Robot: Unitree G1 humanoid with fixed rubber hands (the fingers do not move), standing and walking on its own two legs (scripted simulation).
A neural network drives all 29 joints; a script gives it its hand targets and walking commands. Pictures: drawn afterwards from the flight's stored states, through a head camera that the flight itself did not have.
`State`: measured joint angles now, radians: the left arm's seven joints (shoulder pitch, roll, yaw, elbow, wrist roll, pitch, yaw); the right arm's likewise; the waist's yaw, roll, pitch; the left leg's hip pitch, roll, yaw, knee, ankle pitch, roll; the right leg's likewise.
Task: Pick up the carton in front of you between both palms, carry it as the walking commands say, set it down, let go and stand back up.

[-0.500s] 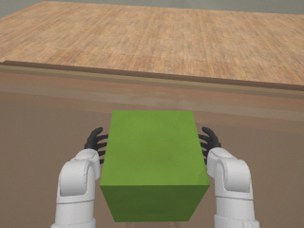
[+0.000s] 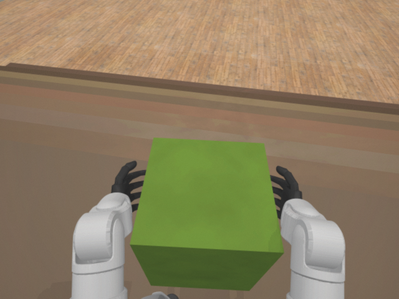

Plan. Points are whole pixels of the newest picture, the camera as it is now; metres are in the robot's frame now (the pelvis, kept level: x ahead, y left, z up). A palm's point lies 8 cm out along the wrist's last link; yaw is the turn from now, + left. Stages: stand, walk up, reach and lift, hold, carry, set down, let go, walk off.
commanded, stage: carry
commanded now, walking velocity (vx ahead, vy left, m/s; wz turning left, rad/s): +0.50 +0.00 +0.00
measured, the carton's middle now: (204, 218) +0.27 +0.01 +0.02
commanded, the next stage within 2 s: none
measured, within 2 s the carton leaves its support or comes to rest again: neither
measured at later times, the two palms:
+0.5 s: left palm (160, 86) +0.61 +0.14 +0.10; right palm (271, 92) +0.61 -0.16 +0.10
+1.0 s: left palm (180, 23) +1.03 +0.13 +0.11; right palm (258, 25) +1.03 -0.17 +0.11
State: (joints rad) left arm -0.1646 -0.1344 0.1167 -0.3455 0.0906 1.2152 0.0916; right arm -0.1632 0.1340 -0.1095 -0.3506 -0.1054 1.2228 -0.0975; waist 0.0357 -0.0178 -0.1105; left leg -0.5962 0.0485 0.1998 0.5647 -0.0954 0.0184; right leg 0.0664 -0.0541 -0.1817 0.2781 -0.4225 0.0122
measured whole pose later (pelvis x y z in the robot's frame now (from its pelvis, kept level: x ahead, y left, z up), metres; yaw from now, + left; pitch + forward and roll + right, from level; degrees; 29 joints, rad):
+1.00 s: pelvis +0.67 -0.01 -0.01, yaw -2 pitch +4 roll +0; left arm -0.63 -0.01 0.17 0.06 0.06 1.21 0.12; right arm -0.64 0.00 -0.19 0.05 -0.06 1.23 -0.12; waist 0.03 0.00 -0.03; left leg -0.60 0.03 0.14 0.58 -0.08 0.08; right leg -0.07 -0.03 -0.19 0.53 -0.51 -0.02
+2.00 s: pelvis +1.34 -0.09 -0.18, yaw -3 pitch +4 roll +0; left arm -0.57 -0.05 0.20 0.03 0.02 1.09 0.14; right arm -0.56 0.06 -0.23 -0.03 -0.07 1.14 -0.13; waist 0.10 0.04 0.10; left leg -0.65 -0.03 0.07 0.58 0.31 0.05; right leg -0.29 0.16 -0.11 0.99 -0.67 -0.17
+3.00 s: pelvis +2.07 -0.14 -0.50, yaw -1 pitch +4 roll +0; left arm -0.63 0.01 0.19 0.16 0.00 1.11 0.15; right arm -0.61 0.01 -0.18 0.13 -0.05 1.12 -0.15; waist -0.05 0.02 -0.01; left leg -0.52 -0.10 0.08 0.78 -0.34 0.13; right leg -0.59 0.04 0.04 1.53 -0.57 -0.02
